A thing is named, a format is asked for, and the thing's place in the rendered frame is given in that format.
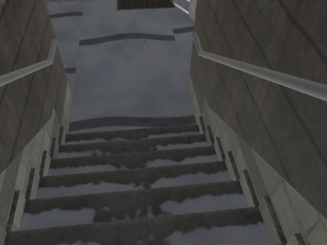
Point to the stairs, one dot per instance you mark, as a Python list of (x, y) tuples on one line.
[(151, 186)]

